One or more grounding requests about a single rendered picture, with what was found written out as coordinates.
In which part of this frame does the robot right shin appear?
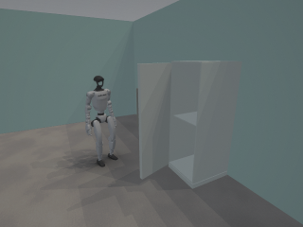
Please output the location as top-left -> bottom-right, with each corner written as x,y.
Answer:
96,142 -> 103,160

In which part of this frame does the robot right upper arm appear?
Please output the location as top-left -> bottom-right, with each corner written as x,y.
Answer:
85,91 -> 95,110

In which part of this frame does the right robot hand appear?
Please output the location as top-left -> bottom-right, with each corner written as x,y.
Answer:
85,124 -> 92,136

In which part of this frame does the robot left upper arm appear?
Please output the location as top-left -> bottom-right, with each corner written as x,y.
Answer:
104,89 -> 112,106

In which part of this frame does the robot right foot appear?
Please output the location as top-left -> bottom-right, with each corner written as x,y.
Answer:
97,159 -> 105,167

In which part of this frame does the fridge door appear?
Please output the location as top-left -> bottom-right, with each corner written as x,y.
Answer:
137,62 -> 172,180

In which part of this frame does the robot right forearm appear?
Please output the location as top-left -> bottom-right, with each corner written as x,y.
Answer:
84,106 -> 91,124

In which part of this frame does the robot left forearm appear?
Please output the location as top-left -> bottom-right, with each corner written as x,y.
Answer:
107,104 -> 114,117

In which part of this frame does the handle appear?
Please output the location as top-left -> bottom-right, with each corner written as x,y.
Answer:
136,88 -> 139,126

